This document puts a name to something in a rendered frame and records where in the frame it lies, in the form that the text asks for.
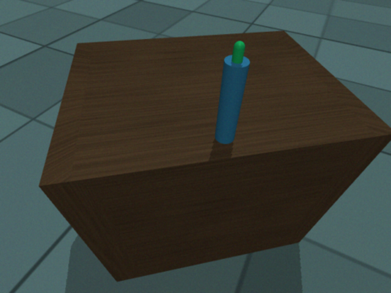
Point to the bottle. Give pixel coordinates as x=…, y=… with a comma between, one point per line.
x=234, y=76

